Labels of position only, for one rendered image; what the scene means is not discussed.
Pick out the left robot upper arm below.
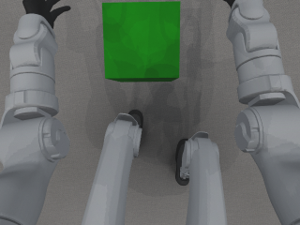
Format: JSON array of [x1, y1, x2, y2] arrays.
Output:
[[0, 116, 70, 225]]

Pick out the left robot thigh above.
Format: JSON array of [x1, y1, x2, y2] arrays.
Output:
[[81, 119, 143, 225]]

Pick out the left robot forearm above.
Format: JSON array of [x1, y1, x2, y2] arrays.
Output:
[[0, 13, 59, 163]]

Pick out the robot thigh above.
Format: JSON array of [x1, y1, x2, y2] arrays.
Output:
[[81, 119, 143, 225], [183, 137, 228, 225]]

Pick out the right robot upper arm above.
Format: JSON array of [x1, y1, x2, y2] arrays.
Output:
[[233, 104, 300, 225]]

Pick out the carton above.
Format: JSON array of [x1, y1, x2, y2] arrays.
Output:
[[102, 1, 181, 83]]

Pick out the right robot thigh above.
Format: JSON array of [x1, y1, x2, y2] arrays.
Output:
[[183, 137, 228, 225]]

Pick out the right robot forearm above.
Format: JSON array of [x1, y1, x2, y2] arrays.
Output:
[[226, 0, 300, 109]]

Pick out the robot left hand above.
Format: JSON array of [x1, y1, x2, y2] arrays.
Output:
[[22, 0, 71, 29]]

